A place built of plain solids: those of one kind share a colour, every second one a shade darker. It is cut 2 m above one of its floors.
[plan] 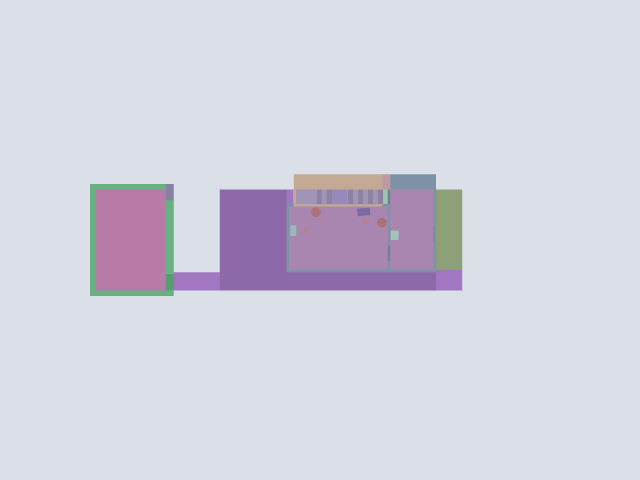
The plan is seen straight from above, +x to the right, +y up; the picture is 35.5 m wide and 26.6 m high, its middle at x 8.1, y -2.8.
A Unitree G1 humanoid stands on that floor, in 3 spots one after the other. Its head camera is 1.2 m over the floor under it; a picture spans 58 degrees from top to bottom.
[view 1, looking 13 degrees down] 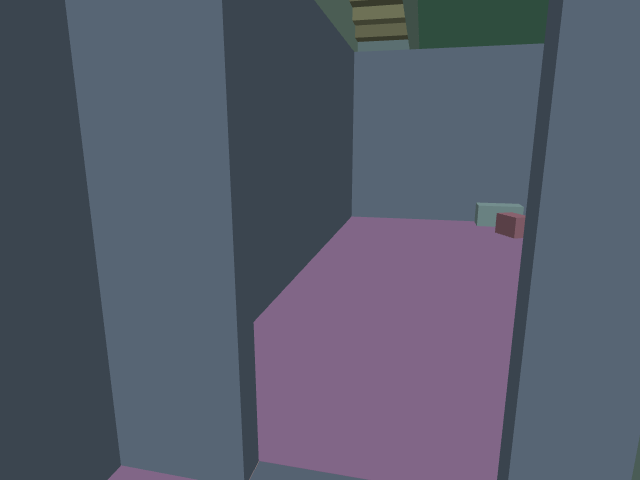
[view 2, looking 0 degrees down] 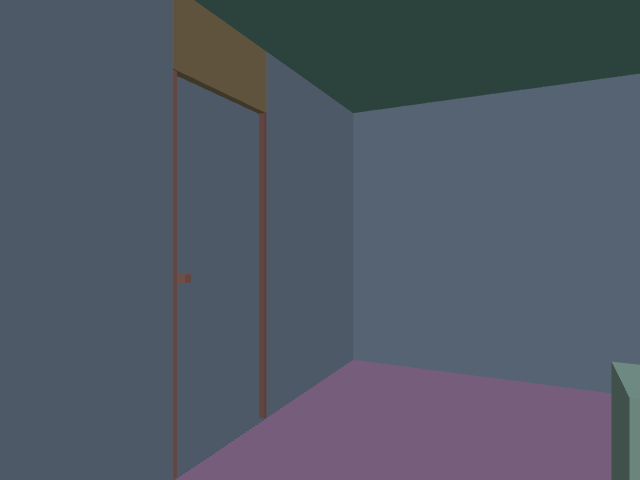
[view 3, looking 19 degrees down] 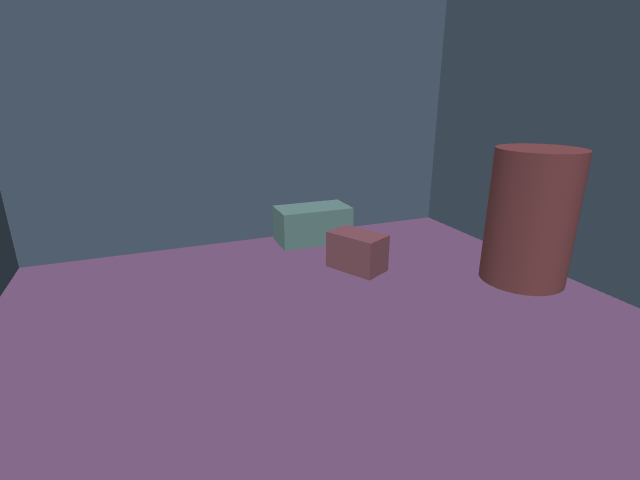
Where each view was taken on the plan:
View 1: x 13.19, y -3.40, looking -167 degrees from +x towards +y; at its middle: wall_cellar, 4.79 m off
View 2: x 12.79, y -0.41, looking -64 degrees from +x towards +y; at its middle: wall_cellar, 3.66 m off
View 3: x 9.85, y -3.53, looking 158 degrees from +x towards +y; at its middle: crate_stack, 3.50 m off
